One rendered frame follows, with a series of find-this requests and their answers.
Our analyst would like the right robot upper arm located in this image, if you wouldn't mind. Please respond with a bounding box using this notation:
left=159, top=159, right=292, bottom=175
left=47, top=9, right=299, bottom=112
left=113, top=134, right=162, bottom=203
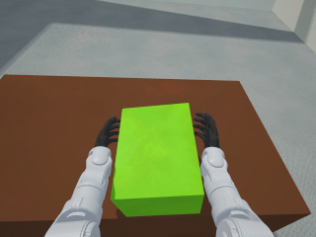
left=215, top=217, right=274, bottom=237

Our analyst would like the robot left forearm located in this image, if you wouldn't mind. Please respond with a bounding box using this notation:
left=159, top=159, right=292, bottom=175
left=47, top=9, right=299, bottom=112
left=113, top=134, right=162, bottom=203
left=44, top=146, right=113, bottom=237

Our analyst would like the carton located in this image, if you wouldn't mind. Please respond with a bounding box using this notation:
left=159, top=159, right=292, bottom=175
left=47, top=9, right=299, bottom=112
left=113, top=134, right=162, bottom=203
left=111, top=103, right=204, bottom=217

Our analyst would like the pedestal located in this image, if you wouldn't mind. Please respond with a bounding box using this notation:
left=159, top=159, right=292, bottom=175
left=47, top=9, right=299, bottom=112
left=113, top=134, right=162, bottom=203
left=0, top=74, right=311, bottom=237

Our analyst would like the right robot hand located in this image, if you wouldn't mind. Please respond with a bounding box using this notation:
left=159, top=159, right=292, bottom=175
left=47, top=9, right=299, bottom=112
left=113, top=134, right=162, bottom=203
left=193, top=113, right=220, bottom=149

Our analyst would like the left robot upper arm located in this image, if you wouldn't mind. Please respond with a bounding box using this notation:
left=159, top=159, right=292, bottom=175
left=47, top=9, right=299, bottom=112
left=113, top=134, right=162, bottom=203
left=45, top=220, right=101, bottom=237

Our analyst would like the robot right forearm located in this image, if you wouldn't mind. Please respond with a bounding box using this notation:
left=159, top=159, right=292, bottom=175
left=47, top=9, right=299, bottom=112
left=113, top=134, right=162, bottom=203
left=199, top=147, right=275, bottom=237

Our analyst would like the left robot hand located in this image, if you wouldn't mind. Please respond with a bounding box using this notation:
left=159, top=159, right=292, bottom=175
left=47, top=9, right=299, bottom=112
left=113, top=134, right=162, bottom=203
left=94, top=117, right=121, bottom=147

